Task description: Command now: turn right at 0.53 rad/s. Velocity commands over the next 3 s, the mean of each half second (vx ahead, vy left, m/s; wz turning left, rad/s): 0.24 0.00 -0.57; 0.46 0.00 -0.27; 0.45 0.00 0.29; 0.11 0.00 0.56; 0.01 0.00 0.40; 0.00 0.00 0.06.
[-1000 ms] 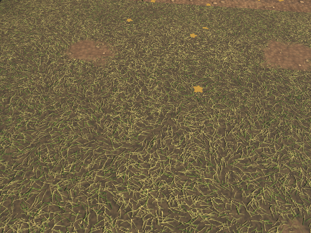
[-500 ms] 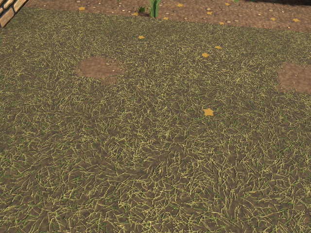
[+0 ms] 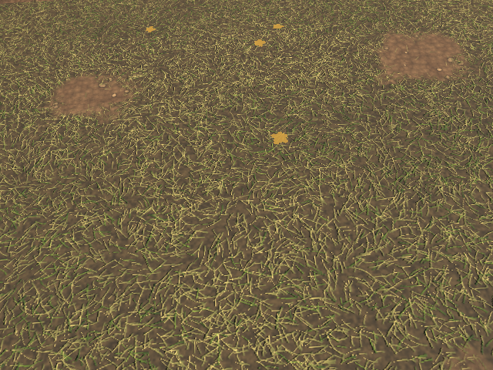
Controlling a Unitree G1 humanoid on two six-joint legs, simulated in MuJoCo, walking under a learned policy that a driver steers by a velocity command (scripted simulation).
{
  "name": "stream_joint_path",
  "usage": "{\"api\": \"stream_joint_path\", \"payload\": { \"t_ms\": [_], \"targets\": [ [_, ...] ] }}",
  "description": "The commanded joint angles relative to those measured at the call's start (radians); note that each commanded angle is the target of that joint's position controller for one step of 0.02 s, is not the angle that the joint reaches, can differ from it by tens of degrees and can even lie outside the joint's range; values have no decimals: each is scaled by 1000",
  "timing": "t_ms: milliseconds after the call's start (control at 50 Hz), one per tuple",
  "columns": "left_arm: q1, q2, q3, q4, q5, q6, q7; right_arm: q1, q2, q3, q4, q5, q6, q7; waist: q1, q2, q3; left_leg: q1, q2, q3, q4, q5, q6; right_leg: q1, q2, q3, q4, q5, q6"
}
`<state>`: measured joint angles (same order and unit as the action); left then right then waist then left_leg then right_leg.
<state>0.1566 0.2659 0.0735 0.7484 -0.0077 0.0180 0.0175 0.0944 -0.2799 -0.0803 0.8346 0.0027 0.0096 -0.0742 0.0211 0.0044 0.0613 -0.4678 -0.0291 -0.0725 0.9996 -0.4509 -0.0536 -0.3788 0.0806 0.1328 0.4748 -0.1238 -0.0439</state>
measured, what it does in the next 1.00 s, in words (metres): walks ahead, turning right: left foot, then right foot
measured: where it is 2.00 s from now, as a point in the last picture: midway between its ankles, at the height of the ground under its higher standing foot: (361, 284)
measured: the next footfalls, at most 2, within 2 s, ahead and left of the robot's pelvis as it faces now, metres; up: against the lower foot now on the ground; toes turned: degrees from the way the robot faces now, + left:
left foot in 0.16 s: +0.06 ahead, +0.14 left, +0.00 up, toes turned -11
right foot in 0.68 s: +0.20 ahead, -0.22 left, +0.00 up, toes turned -27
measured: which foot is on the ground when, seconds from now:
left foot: up 0.00-0.14, down 0.16-0.70, up 0.72-1.00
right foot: down 0.00-0.16, up 0.18-0.66, down 0.68-1.00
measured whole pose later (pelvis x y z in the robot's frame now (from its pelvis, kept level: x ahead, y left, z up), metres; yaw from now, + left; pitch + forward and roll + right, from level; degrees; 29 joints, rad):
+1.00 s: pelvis +0.25 -0.16 +0.01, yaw -26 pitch +1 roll -1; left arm 0.37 0.26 0.06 0.80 -0.02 -0.09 0.00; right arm 0.17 -0.32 -0.08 0.80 0.01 -0.07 0.02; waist 0.01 0.05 -0.01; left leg -0.69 0.12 -0.07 0.82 0.11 0.01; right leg -0.09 0.08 -0.04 0.34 -0.27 -0.08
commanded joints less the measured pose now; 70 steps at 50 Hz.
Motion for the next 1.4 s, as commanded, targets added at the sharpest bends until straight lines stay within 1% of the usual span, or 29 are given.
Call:
{"api": "stream_joint_path", "payload": {
  "t_ms": [20,80,140,160,180,200,220,280,420,560,620,660,680,700,720,740,760,800,900,940,1040,1160,1260,1300,1320,1340,1360,1380,1400],
  "targets": [
    [-9,173,49,-69,-1,7,20,36,-57,-5,-49,7,-15,9,-7,-143,-167,36,-13,-16,-185,36,-10,176,-210,306,-167,9,-177],
    [-29,183,57,-83,-10,21,23,66,-87,-9,-51,10,-21,28,-15,-181,-168,135,-24,-10,-322,90,6,129,-201,360,-205,-162,-160],
    [-57,171,53,-94,-32,35,33,176,-95,-19,-26,6,-29,48,-86,-163,-140,416,-7,31,-549,195,73,-102,-124,350,-191,-511,-80],
    [-56,124,41,-98,-33,34,35,267,-138,-32,-10,-4,-31,47,-119,-44,-140,550,146,-103,-650,66,120,-259,-44,249,20,-553,-24],
    [-46,56,26,-120,-40,21,31,285,-218,-43,-19,-24,-32,47,-95,200,-133,550,376,-435,-776,-190,211,-413,92,57,320,-484,0],
    [-98,120,43,-157,-27,-5,27,208,-251,-50,-48,-60,-46,54,-75,239,-24,398,440,-599,-854,-334,276,-507,13,87,412,-397,9],
    [-67,173,58,-136,-22,-15,22,117,-197,-38,-77,-44,-58,43,-31,197,22,379,389,-501,-859,-300,246,-504,-15,89,475,-284,15],
    [52,159,64,-61,-6,-9,11,66,-120,-13,-98,-10,-69,25,-3,169,-6,358,293,-247,-858,-102,161,-426,-51,14,644,-111,57],
    [-30,105,40,-116,-14,-27,-10,244,-144,-17,-43,-19,-89,35,-91,123,32,453,299,-50,-884,58,195,-512,-121,-13,541,43,91],
    [-161,48,4,-207,-21,-49,-58,313,-191,-30,11,9,-86,45,-140,102,81,444,325,118,-887,234,213,-341,-158,-146,234,26,40],
    [-142,61,4,-221,-22,-47,-67,314,-210,-36,33,30,-71,61,-101,99,78,474,361,124,-836,342,215,-235,-132,-182,146,-100,-25],
    [76,116,39,-163,-29,-52,-64,258,-209,-28,39,30,-66,65,56,98,-55,406,323,209,-584,764,181,122,-58,-228,76,-40,-80],
    [272,193,78,-100,-33,-50,-53,254,-179,-14,29,21,-72,66,136,46,-186,270,265,260,-321,798,145,425,-52,-193,86,-26,-110],
    [360,323,102,-86,-33,-47,-34,310,-80,22,-24,-24,-87,74,109,-232,-312,-131,131,271,114,187,63,776,-344,282,20,-172,-247],
    [337,270,72,-111,-31,-63,-44,318,-100,18,-19,-6,-120,81,87,-255,-435,-237,42,37,285,-131,67,762,-450,621,-152,-256,-334],
    [275,192,43,-98,-20,-73,-57,235,-187,-12,-41,41,-129,86,84,-182,-292,-297,94,8,325,-50,81,647,-427,455,-181,-159,-279],
    [214,171,35,-101,-14,-78,-64,207,-182,-11,-47,46,-129,84,53,-166,-196,-281,135,28,297,27,94,512,-393,306,-170,-13,-246],
    [108,102,15,-104,-11,-87,-69,213,-159,-16,-25,21,-107,74,-10,-116,-113,-194,193,10,178,145,91,321,-305,116,-197,134,-200],
    [132,149,32,-58,10,-113,-48,235,-88,-4,-30,-3,-68,84,-53,-9,-119,-187,175,14,101,321,50,258,-307,40,-228,361,-240],
    [166,148,27,-28,-8,-130,-26,111,-123,-19,-72,23,-86,92,-41,-59,-39,-323,187,-52,-75,455,69,314,-300,51,-256,193,-171],
    [244,138,17,19,-3,-124,16,43,-75,-7,-89,-3,-94,134,-23,-52,-10,-238,128,-19,-317,854,94,195,-258,-15,-155,3,-159],
    [377,118,6,59,14,-105,43,-119,-54,12,-180,-5,-97,181,64,-30,49,-451,47,-79,-356,850,142,340,-318,-42,83,46,-138],
    [403,98,-12,68,-4,-76,63,-207,0,41,-214,16,-106,213,111,-20,81,-276,46,19,-528,936,111,275,-303,-135,219,90,-65],
    [383,128,-12,70,-10,-76,55,-96,-18,32,-171,9,-102,199,70,-43,37,-83,26,72,-583,914,106,273,-275,-178,352,268,-38],
    [356,164,-3,78,-10,-73,47,87,-60,11,-111,15,-94,183,-20,-98,-36,90,58,43,-587,859,136,257,-301,-157,536,382,-45],
    [335,164,-6,72,-13,-80,31,256,-107,-13,-56,1,-96,165,-105,-33,-133,303,3,125,-620,908,157,244,-245,-208,767,517,-19],
    [324,131,-2,80,-18,-96,19,379,-150,-22,-4,-12,-92,147,-173,111,-145,598,101,26,-672,1173,253,-31,-131,-260,1255,-102,60],
    [478,44,-34,51,3,-125,-6,429,-252,-25,0,-54,-94,129,-86,328,-357,1149,302,-220,-195,1789,406,-510,-61,-116,1619,-777,116],
    [411,142,-37,-4,-17,-154,-20,480,-223,-28,-16,-30,-88,123,-182,207,-573,1248,390,-374,-225,1775,523,-581,-69,26,1590,-691,145]
  ]
}}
